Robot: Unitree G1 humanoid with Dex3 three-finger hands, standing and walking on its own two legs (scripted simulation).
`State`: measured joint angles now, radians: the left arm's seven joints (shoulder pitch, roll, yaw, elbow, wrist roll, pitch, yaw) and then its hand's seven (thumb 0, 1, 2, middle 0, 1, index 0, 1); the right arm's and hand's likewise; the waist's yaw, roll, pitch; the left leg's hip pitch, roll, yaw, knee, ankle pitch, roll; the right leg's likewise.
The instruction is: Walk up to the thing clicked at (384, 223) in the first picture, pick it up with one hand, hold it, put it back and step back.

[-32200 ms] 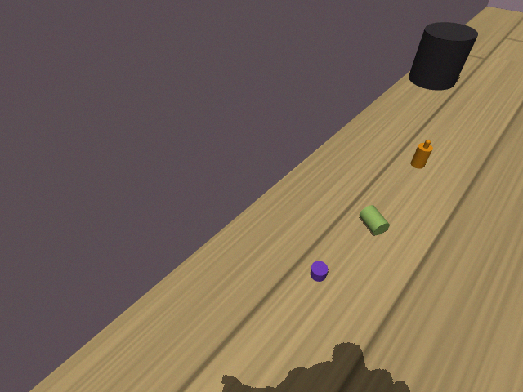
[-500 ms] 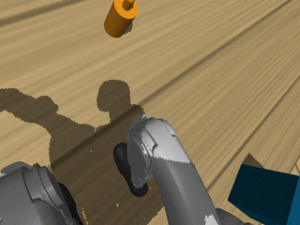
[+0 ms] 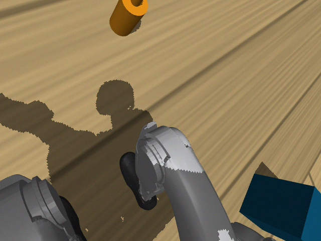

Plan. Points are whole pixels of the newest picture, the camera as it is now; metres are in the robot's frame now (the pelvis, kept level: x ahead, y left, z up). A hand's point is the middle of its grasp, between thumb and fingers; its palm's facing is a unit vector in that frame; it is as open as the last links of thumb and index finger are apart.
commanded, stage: rest palm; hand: left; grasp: from above
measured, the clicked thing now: out of the picture +0.43 +0.43 -0.28
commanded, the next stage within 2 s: close in 0.50 s
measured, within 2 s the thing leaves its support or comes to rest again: neither
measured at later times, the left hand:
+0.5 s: hand out of the picture +0.42 +0.40 -0.24, palm faces +0.09 -0.40 -0.91, open 13.7 cm
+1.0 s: hand out of the picture +0.41 +0.40 -0.25, palm faces +0.09 -0.41 -0.91, open 12.6 cm
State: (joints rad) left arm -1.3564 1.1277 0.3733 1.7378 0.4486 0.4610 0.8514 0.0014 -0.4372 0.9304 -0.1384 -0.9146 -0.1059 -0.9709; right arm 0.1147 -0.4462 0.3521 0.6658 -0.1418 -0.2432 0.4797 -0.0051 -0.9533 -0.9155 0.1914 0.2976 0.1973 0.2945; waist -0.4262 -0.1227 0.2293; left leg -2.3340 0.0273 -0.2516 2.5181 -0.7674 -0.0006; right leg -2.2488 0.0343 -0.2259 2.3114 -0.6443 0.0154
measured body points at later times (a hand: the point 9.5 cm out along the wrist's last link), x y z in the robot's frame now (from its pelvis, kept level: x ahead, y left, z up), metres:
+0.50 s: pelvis +0.00 +0.00 +0.00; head +0.31 +0.13 +0.30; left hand +0.42 +0.42 -0.19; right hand +0.03 -0.25 -0.05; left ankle +0.05 +0.12 -0.28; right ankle +0.12 -0.11 -0.28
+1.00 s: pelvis +0.00 +0.00 +0.00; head +0.31 +0.13 +0.30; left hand +0.41 +0.42 -0.20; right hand +0.02 -0.25 -0.04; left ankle +0.05 +0.12 -0.28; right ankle +0.12 -0.11 -0.28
